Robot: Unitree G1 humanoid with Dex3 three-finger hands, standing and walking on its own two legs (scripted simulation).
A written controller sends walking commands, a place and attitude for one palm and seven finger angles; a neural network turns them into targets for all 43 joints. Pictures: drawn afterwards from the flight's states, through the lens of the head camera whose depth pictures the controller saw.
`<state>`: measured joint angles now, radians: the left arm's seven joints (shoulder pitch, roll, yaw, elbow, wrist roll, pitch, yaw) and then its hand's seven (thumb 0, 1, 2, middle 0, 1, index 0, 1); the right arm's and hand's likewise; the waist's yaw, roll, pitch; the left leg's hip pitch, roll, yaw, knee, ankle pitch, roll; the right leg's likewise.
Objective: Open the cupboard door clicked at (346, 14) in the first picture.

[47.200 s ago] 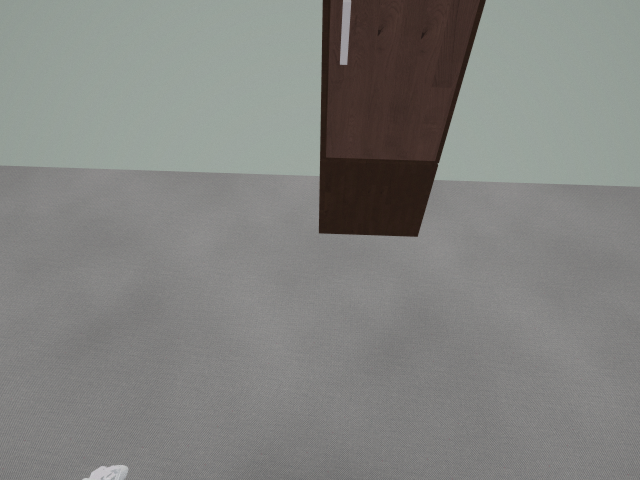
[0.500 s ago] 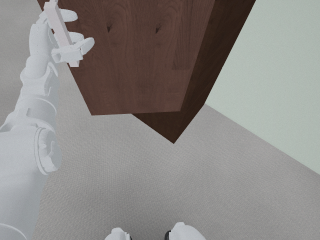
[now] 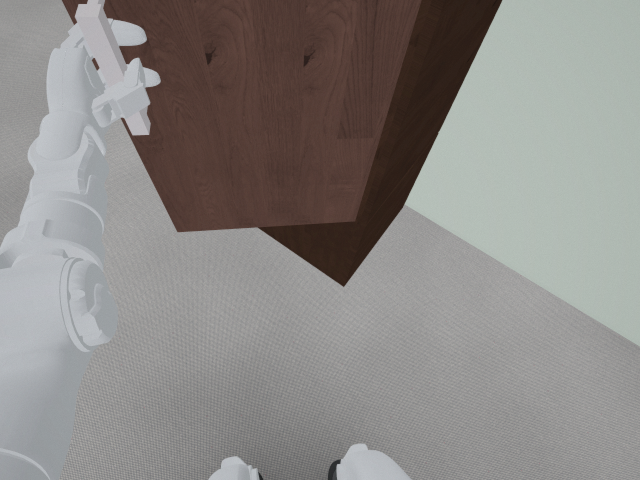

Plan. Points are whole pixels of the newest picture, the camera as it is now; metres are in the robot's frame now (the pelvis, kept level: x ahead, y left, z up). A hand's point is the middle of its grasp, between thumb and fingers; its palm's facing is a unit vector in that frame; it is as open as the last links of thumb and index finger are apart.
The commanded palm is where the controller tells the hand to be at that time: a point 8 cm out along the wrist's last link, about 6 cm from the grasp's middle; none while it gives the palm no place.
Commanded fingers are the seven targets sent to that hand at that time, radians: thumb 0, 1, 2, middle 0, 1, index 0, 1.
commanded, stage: pull the door open along its arc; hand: left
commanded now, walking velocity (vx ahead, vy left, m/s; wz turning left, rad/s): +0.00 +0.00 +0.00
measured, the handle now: (121, 67) +0.59 +0.17 +0.13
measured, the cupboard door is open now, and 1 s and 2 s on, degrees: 42 53 82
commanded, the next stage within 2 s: open thumb and fingers to let go in 2.00 s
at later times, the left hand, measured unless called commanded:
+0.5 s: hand (147, 134) +0.48 +0.13 +0.13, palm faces -0.02 -1.00 +0.00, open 5.5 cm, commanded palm +0.46 +0.18 +0.13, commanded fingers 0.00 0.90 0.90 -0.40 -1.35 -0.40 -1.35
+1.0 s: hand (147, 133) +0.48 +0.13 +0.14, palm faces +0.04 -1.00 +0.05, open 5.7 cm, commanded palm +0.43 +0.18 +0.13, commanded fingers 0.00 0.90 0.90 -0.40 -1.35 -0.40 -1.35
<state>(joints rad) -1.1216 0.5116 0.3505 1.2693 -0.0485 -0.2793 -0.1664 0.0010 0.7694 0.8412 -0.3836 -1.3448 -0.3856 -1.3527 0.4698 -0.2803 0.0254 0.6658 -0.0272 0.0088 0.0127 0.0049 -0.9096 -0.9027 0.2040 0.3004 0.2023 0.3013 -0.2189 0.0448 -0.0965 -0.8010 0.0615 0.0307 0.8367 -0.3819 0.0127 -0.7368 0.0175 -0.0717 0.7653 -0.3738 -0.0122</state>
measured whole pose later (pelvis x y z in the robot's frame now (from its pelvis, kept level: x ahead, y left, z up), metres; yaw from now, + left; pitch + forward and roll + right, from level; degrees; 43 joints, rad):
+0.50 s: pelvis +0.01 -0.01 +0.01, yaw +1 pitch +13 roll -1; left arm -0.85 0.31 0.25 1.03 -0.11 -0.25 -0.13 -0.01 0.74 0.81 -0.38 -1.35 -0.38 -1.35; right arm 0.33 -0.26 0.01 0.64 0.01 0.02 0.00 0.01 -0.91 -0.90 0.20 0.30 0.20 0.30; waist -0.12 0.04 -0.10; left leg -0.62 0.05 0.03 0.76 -0.37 0.00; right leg -0.56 0.01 -0.07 0.72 -0.38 -0.02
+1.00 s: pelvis -0.02 -0.01 +0.01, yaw +0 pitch +14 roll -1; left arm -0.88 0.35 0.34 1.10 -0.14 -0.31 -0.10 0.00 0.71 0.81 -0.38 -1.35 -0.37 -1.35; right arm 0.46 -0.28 0.00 0.70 0.00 0.00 -0.01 0.01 -0.91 -0.90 0.20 0.30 0.20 0.30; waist -0.15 0.05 -0.09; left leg -0.67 0.06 0.05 0.77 -0.34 0.00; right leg -0.63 0.02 -0.05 0.74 -0.35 -0.03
